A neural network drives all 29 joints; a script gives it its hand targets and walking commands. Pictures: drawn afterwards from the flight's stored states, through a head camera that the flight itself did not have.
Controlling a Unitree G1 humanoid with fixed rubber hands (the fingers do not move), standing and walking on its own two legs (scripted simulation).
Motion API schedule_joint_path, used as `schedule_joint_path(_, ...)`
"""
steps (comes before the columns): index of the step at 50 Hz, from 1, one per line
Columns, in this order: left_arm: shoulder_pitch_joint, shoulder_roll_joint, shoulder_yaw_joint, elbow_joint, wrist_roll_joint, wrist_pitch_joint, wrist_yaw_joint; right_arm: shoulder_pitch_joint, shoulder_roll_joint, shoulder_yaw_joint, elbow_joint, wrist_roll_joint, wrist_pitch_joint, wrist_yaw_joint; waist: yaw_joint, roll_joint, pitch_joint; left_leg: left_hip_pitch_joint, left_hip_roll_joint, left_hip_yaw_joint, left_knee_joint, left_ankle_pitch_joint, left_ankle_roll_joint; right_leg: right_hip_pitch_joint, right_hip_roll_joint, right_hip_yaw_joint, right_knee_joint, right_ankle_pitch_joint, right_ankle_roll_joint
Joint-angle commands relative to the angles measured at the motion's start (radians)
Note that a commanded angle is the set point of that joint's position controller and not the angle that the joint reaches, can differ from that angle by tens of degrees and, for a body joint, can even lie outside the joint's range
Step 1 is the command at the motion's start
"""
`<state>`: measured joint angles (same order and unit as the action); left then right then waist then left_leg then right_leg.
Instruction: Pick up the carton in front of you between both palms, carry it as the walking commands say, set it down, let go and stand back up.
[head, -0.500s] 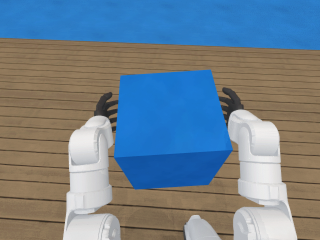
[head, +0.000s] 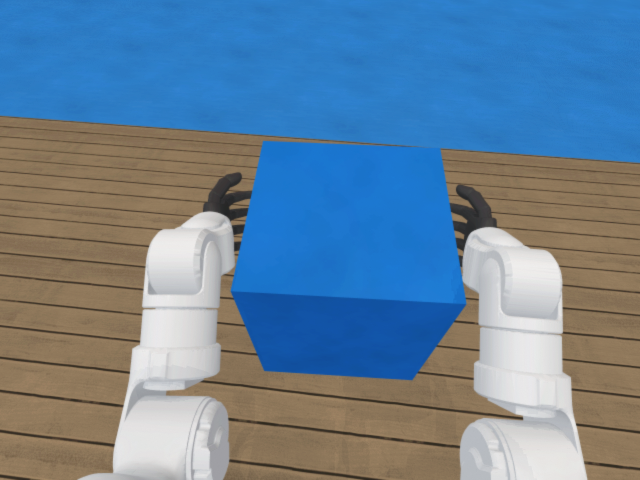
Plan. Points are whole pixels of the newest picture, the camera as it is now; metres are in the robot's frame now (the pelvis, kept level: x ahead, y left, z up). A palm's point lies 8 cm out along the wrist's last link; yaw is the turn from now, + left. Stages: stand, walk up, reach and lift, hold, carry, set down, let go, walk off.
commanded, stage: carry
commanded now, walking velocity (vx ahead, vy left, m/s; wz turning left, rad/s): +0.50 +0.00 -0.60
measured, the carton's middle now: (343, 270) +0.36 +0.03 +0.05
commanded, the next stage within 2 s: none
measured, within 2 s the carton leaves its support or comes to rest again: neither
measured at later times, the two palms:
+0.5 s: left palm (376, 128) +0.67 -0.01 +0.06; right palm (552, 175) +0.58 -0.30 +0.05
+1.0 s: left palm (455, 64) +0.97 -0.19 +0.04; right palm (590, 116) +0.79 -0.43 +0.04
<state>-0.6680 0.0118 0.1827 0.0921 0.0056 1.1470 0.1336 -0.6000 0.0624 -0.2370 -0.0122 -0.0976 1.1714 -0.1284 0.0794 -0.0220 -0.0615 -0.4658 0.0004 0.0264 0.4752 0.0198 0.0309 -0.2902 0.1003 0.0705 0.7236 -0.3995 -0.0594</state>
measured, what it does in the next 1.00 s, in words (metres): goes down, turning right: right foot, then left foot 0.04 m lower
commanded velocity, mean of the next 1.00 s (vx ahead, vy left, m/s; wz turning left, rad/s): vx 0.50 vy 0.00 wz -0.48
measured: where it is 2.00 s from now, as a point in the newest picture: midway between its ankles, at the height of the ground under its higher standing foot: (437, 268)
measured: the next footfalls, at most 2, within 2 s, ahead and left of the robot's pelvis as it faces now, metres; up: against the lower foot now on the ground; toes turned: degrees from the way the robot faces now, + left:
right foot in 0.42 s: +0.38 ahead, -0.11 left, -0.03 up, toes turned -19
left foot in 0.88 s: +0.72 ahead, -0.10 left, -0.07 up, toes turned -31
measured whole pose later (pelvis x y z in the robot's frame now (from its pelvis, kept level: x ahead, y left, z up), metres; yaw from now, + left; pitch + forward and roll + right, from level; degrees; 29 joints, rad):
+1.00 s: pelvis +0.58 -0.12 -0.08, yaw -34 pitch +5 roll +0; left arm -0.66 0.03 0.19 0.16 0.00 1.17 0.13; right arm -0.59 0.05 -0.19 0.08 -0.10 1.18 -0.13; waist 0.00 -0.02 -0.07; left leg -0.50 -0.01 0.07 0.63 -0.11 0.00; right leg -0.47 0.10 0.02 1.33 -0.50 -0.08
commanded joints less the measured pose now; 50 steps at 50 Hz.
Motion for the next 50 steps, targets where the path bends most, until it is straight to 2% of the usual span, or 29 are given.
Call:
schedule_joint_path(1, -0.591, -1.102, -0.663, -0.027, -0.411, 0.025, -0.266, -0.58, 0.85, 0.623, 0.022, 0.324, -0.013, 0.199, -0.115, 0.31, -0.548, 0.845, 0.474, -0.529, 0.028, 0.382, 0.208, -0.437, 0.003, -0.068, 0.451, -0.226, 0.002)
schedule_joint_path(2, -0.614, -1.083, -0.66, -0.02, -0.398, 0.026, -0.263, -0.595, 0.887, 0.627, 0.038, 0.342, -0.011, 0.206, -0.123, 0.27, -0.499, 0.83, 0.437, -0.52, 0.059, 0.425, 0.189, -0.499, -0.056, -0.046, 0.51, -0.23, -0.013)
schedule_joint_path(3, -0.62, -1.113, -0.655, -0.014, -0.403, 0.027, -0.263, -0.632, 0.902, 0.641, 0.011, 0.358, -0.014, 0.214, -0.135, 0.266, -0.517, 0.84, 0.439, -0.518, 0.039, 0.268, 0.216, -0.569, -0.082, -0.04, 0.567, -0.194, -0.012)
schedule_joint_path(4, -0.653, -1.128, -0.656, -0.041, -0.404, 0.023, -0.261, -0.684, 0.951, 0.666, -0.021, 0.392, -0.019, 0.223, -0.131, 0.177, -0.459, 0.75, 0.4, -0.465, 0.005, 0.178, 0.193, -0.576, -0.115, -0.038, 0.551, -0.133, -0.006)
schedule_joint_path(6, -0.688, -1.148, -0.657, -0.077, -0.397, 0.016, -0.246, -0.787, 1.01, 0.714, -0.099, 0.459, -0.028, 0.234, -0.12, 0.12, -0.369, 0.612, 0.338, -0.305, -0.032, 0.188, 0.143, -0.515, -0.134, -0.047, 0.397, -0.061, 0.012)
schedule_joint_path(10, -0.634, -1.127, -0.655, -0.124, -0.353, 0.013, -0.199, -0.808, 1.019, 0.741, -0.157, 0.532, -0.022, 0.245, -0.133, 0.191, -0.382, 0.622, 0.307, -0.126, -0.039, 0.324, 0.111, -0.469, -0.111, -0.106, 0.22, 0.109, 0.024)
schedule_joint_path(15, -0.536, -1.058, -0.626, -0.092, -0.282, 0.028, -0.182, -0.701, 0.999, 0.724, -0.077, 0.519, -0.007, 0.259, -0.169, 0.173, -0.327, 0.623, 0.214, 0.093, 0.007, 0.466, 0.029, -0.334, -0.045, -0.239, -0.136, 0.42, 0.013)
schedule_joint_path(17, -0.515, -1.041, -0.617, -0.059, -0.264, 0.031, -0.194, -0.68, 0.996, 0.716, -0.026, 0.502, -0.01, 0.268, -0.15, 0.199, -0.318, 0.598, 0.219, 0.14, 0.066, 0.579, -0.008, -0.196, -0.008, -0.275, -0.226, 0.488, -0.019)
schedule_joint_path(19, -0.501, -1.033, -0.604, -0.021, -0.256, 0.026, -0.209, -0.681, 1.009, 0.718, 0.018, 0.494, -0.017, 0.275, -0.078, 0.218, -0.352, 0.546, 0.241, 0.191, 0.262, 0.648, -0.047, -0.002, 0.009, -0.272, -0.287, 0.539, -0.064)
schedule_joint_path(20, -0.502, -1.043, -0.599, -0.008, -0.257, 0.021, -0.219, -0.682, 1.018, 0.722, 0.036, 0.491, -0.022, 0.277, -0.027, 0.164, -0.392, 0.447, 0.217, 0.227, 0.471, 0.534, -0.068, 0.19, -0.018, -0.248, -0.381, 0.638, -0.094)
schedule_joint_path(21, -0.49, -1.056, -0.587, 0.008, -0.262, 0.017, -0.232, -0.696, 1.015, 0.718, 0.038, 0.482, -0.028, 0.28, -0.011, 0.041, -0.392, 0.174, 0.154, 0.175, 0.671, -0.114, -0.08, 0.419, -0.138, -0.099, -0.276, 0.787, -0.108)
schedule_joint_path(22, -0.471, -1.04, -0.566, 0.05, -0.257, 0.012, -0.237, -0.687, 1.036, 0.706, 0.075, 0.472, -0.02, 0.282, -0.022, -0.167, -0.44, -0.126, 0.036, 0.112, 0.907, -0.65, -0.102, 0.662, -0.337, 0.233, -0.076, 1.289, -0.207)
schedule_joint_path(23, -0.469, -1.023, -0.568, 0.051, -0.254, 0.004, -0.243, -0.658, 1.056, 0.698, 0.108, 0.469, -0.024, 0.276, 0.001, -0.235, -0.577, -0.327, -0.012, -0.015, 1.107, -0.684, -0.094, 0.804, -0.434, 0.485, -0.144, 1.022, -0.386)
schedule_joint_path(24, -0.502, -1.084, -0.595, 0.014, -0.298, -0.005, -0.255, -0.691, 1.051, 0.699, 0.064, 0.46, -0.036, 0.27, 0.006, -0.166, -0.534, -0.395, 0.043, -0.07, 1.097, -0.628, -0.067, 0.722, -0.397, 0.472, -0.214, 0.727, -0.366)
schedule_joint_path(25, -0.594, -1.13, -0.629, -0.051, -0.335, -0.014, -0.263, -0.747, 1.06, 0.705, 0.014, 0.461, -0.044, 0.261, -0.007, -0.054, -0.458, -0.388, 0.074, -0.089, 0.996, -0.558, -0.054, 0.589, -0.352, 0.413, -0.242, 0.613, -0.311)
schedule_joint_path(27, -0.723, -1.197, -0.692, -0.149, -0.414, -0.022, -0.267, -0.772, 1.069, 0.699, -0.05, 0.448, -0.055, 0.235, -0.05, 0.043, -0.409, -0.284, 0.112, -0.089, 0.838, -0.493, -0.066, 0.363, -0.317, 0.333, -0.271, 0.631, -0.271)
schedule_joint_path(30, -0.708, -1.2, -0.719, -0.198, -0.459, -0.03, -0.264, -0.688, 1.055, 0.699, -0.076, 0.424, -0.064, 0.205, -0.044, -0.002, -0.441, -0.23, 0.104, -0.053, 0.701, -0.435, -0.093, 0.288, -0.27, 0.254, -0.251, 0.767, -0.271)
schedule_joint_path(32, -0.651, -1.18, -0.722, -0.198, -0.454, -0.032, -0.263, -0.639, 1.04, 0.707, -0.088, 0.405, -0.071, 0.194, -0.03, -0.035, -0.463, -0.273, 0.087, -0.044, 0.614, -0.329, -0.099, 0.347, -0.245, 0.233, -0.207, 0.927, -0.256)
schedule_joint_path(35, -0.601, -1.148, -0.732, -0.201, -0.444, -0.033, -0.266, -0.61, 1.011, 0.729, -0.111, 0.388, -0.076, 0.188, -0.005, -0.041, -0.462, -0.32, 0.054, -0.033, 0.473, -0.184, -0.092, 0.419, -0.194, 0.224, -0.152, 1.009, -0.221)
schedule_joint_path(41, -0.553, -1.059, -0.725, -0.173, -0.429, -0.009, -0.262, -0.606, 0.905, 0.732, -0.12, 0.369, -0.042, 0.187, 0.044, -0.061, -0.403, -0.159, -0.04, 0.01, 0.047, 0.038, -0.048, 0.384, -0.1, 0.208, -0.011, 0.868, -0.166)
schedule_joint_path(42, -0.542, -1.044, -0.715, -0.148, -0.426, -0.002, -0.262, -0.589, 0.887, 0.719, -0.095, 0.358, -0.032, 0.189, 0.031, -0.061, -0.393, -0.034, -0.047, 0.019, -0.031, 0.098, -0.041, 0.31, -0.093, 0.195, 0.033, 0.794, -0.146)
schedule_joint_path(43, -0.54, -1.036, -0.704, -0.113, -0.426, 0.004, -0.264, -0.573, 0.872, 0.704, -0.064, 0.346, -0.024, 0.191, -0.011, -0.047, -0.402, 0.153, -0.039, 0.042, -0.111, 0.192, -0.034, 0.206, -0.072, 0.153, 0.128, 0.752, -0.112)
schedule_joint_path(44, -0.548, -1.026, -0.692, -0.078, -0.419, 0.009, -0.266, -0.549, 0.854, 0.684, -0.035, 0.336, -0.016, 0.194, -0.068, -0.026, -0.441, 0.421, 0.054, -0.012, -0.099, 0.323, -0.016, 0.024, -0.048, 0.099, 0.294, 0.6, -0.073)
schedule_joint_path(45, -0.537, -1.023, -0.678, -0.041, -0.408, 0.016, -0.272, -0.54, 0.82, 0.655, -0.002, 0.328, -0.007, 0.198, -0.084, 0.092, -0.5, 0.706, 0.307, -0.259, 0.067, 0.685, 0.012, -0.238, -0.014, 0.02, 0.47, -0.044, -0.04)
schedule_joint_path(46, -0.554, -1.029, -0.646, -0.01, -0.406, 0.034, -0.272, -0.564, 0.768, 0.621, 0.025, 0.306, -0.006, 0.196, -0.126, 0.337, -0.648, 0.934, 0.532, -0.576, 0.114, 0.607, 0.218, -0.433, 0.032, -0.016, 0.728, -0.261, 0.004)
schedule_joint_path(47, -0.587, -1.022, -0.644, -0.026, -0.407, 0.037, -0.269, -0.554, 0.813, 0.629, 0.055, 0.331, -0.004, 0.202, -0.148, 0.255, -0.657, 0.845, 0.47, -0.645, 0.056, 0.194, 0.247, -0.482, -0.023, -0.002, 0.786, -0.173, -0.007)
schedule_joint_path(48, -0.649, -1.058, -0.643, -0.041, -0.418, 0.036, -0.268, -0.605, 0.87, 0.647, 0.019, 0.362, -0.006, 0.211, -0.149, 0.192, -0.55, 0.72, 0.371, -0.567, -0.011, -0.011, 0.215, -0.503, -0.041, -0.022, 0.737, -0.123, -0.012)
schedule_joint_path(49, -0.68, -1.093, -0.635, -0.04, -0.413, 0.033, -0.265, -0.685, 0.924, 0.662, -0.015, 0.4, -0.008, 0.221, -0.143, 0.113, -0.467, 0.607, 0.331, -0.506, -0.053, -0.074, 0.196, -0.488, -0.059, -0.029, 0.669, -0.082, -0.007)
schedule_joint_path(50, -0.684, -1.111, -0.621, -0.044, -0.4, 0.029, -0.258, -0.752, 0.974, 0.687, -0.051, 0.44, -0.011, 0.23, -0.136, 0.098, -0.41, 0.513, 0.304, -0.455, -0.08, -0.079, 0.192, -0.461, -0.078, -0.031, 0.581, -0.068, -0.003)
